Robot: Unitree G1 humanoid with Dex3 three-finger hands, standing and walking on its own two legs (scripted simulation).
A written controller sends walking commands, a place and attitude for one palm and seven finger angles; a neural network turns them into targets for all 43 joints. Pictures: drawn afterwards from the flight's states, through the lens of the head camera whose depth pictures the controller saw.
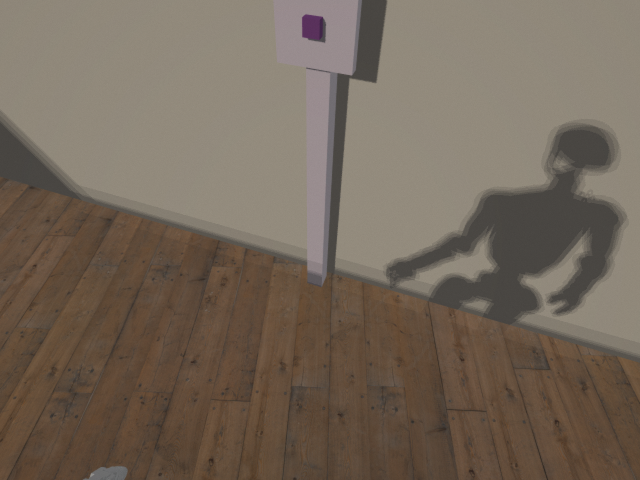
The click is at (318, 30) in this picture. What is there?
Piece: button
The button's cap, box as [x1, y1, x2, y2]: [302, 14, 322, 39]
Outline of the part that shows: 305,14 302,17 302,36 319,39 322,36 322,17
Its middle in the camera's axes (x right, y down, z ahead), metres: -0.02 -0.44 +0.80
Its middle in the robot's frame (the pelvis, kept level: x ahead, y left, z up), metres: +0.91 +0.07 +0.19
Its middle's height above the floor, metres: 0.96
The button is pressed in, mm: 0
